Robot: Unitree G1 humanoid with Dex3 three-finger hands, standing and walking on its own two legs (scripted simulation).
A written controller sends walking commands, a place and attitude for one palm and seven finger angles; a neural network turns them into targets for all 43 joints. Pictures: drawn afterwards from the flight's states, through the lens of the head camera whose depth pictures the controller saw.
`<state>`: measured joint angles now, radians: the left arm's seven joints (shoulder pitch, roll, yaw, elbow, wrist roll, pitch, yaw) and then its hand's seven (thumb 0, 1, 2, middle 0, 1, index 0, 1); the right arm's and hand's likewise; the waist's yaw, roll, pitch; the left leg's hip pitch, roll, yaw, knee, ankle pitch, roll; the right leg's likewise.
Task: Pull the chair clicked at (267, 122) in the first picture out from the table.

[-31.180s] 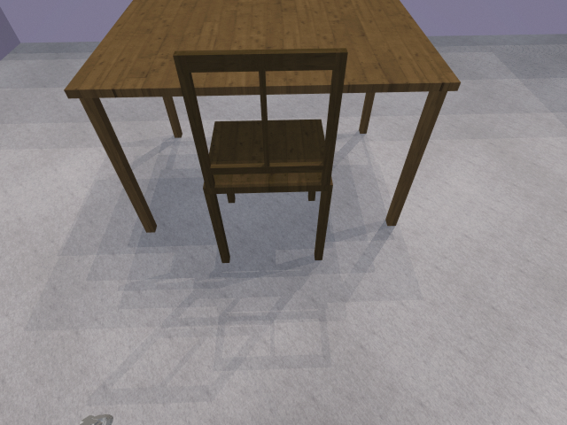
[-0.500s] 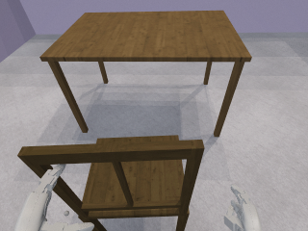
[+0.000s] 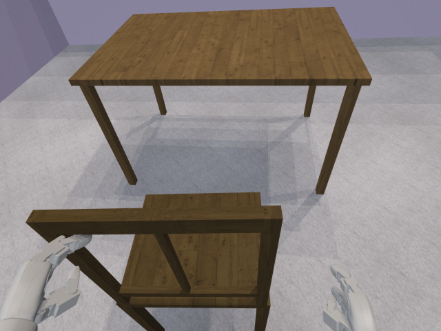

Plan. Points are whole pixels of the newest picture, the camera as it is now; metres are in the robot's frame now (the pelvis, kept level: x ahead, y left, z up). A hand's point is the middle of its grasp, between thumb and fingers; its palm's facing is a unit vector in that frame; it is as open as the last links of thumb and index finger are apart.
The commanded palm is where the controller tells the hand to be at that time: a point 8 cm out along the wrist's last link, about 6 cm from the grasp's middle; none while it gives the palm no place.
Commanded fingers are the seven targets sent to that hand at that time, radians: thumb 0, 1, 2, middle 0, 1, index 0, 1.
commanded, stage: draw the hand back to the body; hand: left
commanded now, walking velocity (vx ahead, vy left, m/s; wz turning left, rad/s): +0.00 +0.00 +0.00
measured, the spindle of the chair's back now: (175, 264) +0.26 +0.15 -0.08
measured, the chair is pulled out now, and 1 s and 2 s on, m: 0.58 0.57 0.57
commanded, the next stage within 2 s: step back with the hand held close in 0.26 s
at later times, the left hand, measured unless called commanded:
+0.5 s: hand (71, 292) +0.14 +0.25 +0.07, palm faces +0.16 -0.81 -0.56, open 6.1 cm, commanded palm +0.13 +0.30 +0.18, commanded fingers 0.00 0.90 0.90 -0.20 -0.30 -0.20 -0.30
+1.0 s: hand out of the picture +0.11 +0.31 +0.17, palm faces +0.46 -0.76 -0.46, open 7.3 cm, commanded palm +0.05 +0.34 +0.18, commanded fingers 0.00 0.90 0.90 -0.20 -0.30 -0.20 -0.30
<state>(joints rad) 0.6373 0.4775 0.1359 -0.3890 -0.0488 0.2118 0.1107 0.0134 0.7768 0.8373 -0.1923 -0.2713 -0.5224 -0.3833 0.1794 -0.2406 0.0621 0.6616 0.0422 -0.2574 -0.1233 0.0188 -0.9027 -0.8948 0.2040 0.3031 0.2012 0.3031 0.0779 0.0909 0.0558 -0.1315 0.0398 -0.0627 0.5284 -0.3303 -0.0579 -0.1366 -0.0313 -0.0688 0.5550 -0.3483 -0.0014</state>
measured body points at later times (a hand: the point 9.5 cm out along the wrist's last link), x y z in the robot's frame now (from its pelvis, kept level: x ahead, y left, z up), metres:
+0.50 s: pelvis -0.01 +0.00 +0.00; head +0.01 -0.03 +0.45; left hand +0.13 +0.29 +0.10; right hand +0.19 -0.22 -0.09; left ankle -0.02 +0.16 -0.73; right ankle -0.03 -0.11 -0.73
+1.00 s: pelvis -0.09 +0.04 -0.01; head -0.10 +0.03 +0.44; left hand +0.08 +0.35 +0.19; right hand +0.08 -0.21 -0.09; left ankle -0.02 +0.16 -0.73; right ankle -0.03 -0.11 -0.73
